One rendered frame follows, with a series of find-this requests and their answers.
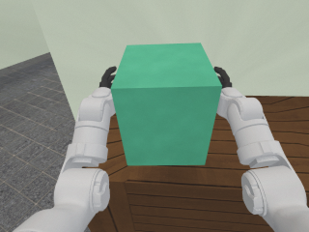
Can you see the pedestal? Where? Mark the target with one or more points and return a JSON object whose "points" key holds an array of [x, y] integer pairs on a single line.
{"points": [[199, 198]]}

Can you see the left robot forearm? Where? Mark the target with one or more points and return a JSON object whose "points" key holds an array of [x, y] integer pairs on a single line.
{"points": [[88, 147]]}

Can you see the robot right hand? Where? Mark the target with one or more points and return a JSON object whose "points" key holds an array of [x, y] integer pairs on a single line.
{"points": [[223, 78]]}

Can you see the right robot forearm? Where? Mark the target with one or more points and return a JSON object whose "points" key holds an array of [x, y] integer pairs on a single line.
{"points": [[256, 145]]}

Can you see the carton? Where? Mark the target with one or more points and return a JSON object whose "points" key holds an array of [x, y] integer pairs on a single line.
{"points": [[165, 97]]}

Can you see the right robot upper arm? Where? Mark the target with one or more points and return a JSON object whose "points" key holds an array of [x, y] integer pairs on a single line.
{"points": [[275, 194]]}

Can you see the left robot upper arm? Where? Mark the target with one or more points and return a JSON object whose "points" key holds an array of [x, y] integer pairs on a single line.
{"points": [[79, 195]]}

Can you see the robot left hand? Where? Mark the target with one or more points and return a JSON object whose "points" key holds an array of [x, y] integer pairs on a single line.
{"points": [[107, 78]]}

